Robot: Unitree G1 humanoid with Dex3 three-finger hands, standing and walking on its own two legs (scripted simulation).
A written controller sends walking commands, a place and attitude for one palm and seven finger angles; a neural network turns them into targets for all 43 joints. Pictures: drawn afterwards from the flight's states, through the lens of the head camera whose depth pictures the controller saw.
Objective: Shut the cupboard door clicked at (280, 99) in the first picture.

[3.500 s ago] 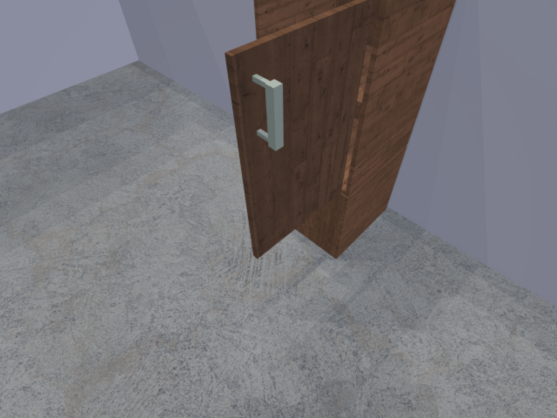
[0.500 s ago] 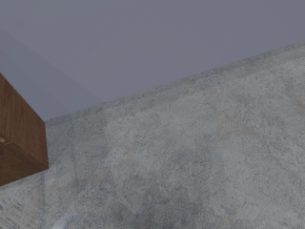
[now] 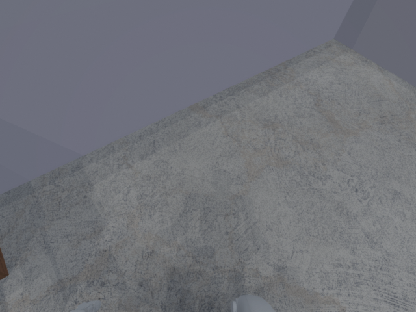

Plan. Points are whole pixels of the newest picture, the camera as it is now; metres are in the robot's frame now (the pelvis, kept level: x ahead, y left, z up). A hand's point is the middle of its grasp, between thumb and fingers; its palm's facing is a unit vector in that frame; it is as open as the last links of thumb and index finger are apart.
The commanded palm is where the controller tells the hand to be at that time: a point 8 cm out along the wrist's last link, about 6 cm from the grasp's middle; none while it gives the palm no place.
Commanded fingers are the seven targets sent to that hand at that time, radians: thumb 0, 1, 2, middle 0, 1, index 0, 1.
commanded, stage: walk around to get in front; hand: left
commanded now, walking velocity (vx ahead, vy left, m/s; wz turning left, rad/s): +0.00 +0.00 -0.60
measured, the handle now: out of the picture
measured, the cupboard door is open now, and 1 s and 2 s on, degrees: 88 88 88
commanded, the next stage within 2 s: walk to a spot facing it in 1.98 s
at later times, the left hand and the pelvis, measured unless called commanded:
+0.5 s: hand (150, 295) +0.16 +0.13 -0.17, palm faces -0.28 -0.93 -0.22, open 7.4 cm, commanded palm none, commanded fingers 0.00 0.90 0.90 -0.20 -0.30 -0.20 -0.30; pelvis +0.03 -0.03 +0.00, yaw -19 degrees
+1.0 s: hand (221, 219) +0.35 -0.02 -0.17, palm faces -0.66 -0.73 -0.18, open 7.4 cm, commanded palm none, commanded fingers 0.00 0.90 0.90 -0.20 -0.30 -0.20 -0.30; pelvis +0.12 -0.08 -0.01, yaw -39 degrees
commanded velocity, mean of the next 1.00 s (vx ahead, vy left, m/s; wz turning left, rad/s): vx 0.15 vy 0.00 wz -0.60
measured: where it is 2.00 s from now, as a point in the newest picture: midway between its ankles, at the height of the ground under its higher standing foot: (282, 267)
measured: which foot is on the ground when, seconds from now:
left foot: down 0.00-0.20, up 0.22-0.56, down 0.58-1.00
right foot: up 0.00-0.18, down 0.20-0.58, up 0.60-1.00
